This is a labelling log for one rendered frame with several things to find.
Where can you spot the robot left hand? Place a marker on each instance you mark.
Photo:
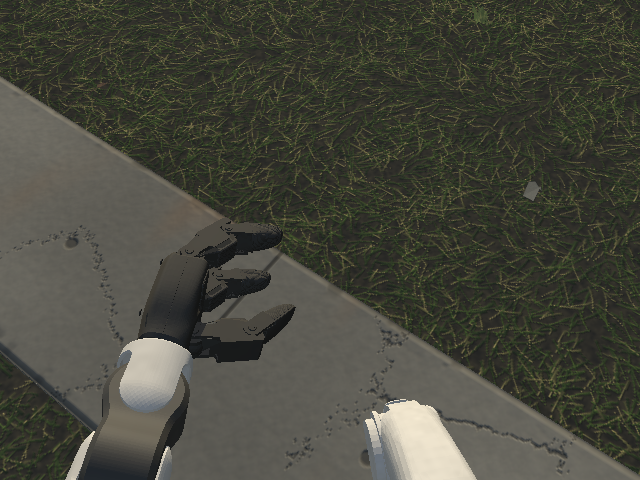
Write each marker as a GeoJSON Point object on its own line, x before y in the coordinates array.
{"type": "Point", "coordinates": [191, 281]}

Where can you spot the robot left forearm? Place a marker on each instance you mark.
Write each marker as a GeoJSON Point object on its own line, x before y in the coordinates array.
{"type": "Point", "coordinates": [144, 407]}

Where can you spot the robot right thigh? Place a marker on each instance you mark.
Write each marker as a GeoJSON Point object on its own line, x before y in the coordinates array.
{"type": "Point", "coordinates": [409, 442]}

